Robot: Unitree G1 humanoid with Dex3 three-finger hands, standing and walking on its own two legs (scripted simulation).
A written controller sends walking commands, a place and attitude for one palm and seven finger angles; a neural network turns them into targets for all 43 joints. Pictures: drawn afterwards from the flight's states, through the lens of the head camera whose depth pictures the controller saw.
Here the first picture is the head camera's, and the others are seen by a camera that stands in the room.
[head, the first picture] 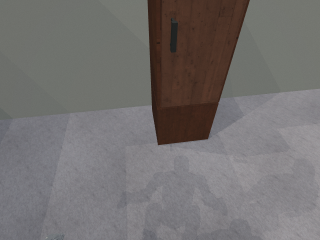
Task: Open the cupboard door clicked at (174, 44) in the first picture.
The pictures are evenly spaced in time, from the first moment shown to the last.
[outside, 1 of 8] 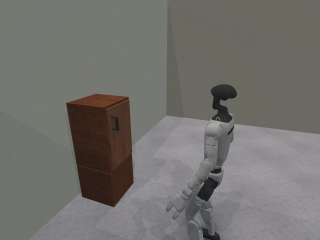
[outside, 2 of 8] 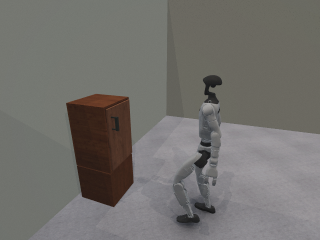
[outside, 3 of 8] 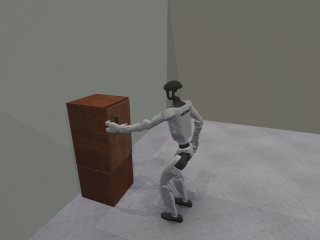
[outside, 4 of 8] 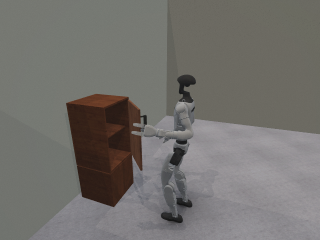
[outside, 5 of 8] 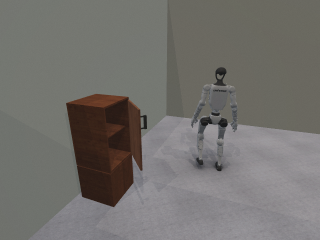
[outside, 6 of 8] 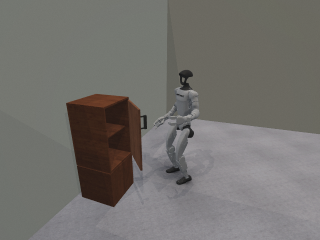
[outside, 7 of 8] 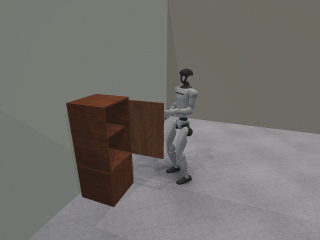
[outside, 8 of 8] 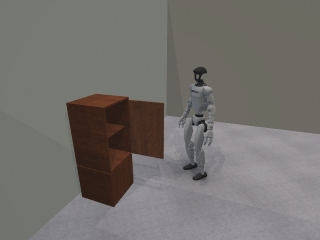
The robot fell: no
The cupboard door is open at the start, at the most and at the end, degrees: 0 92 92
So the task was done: yes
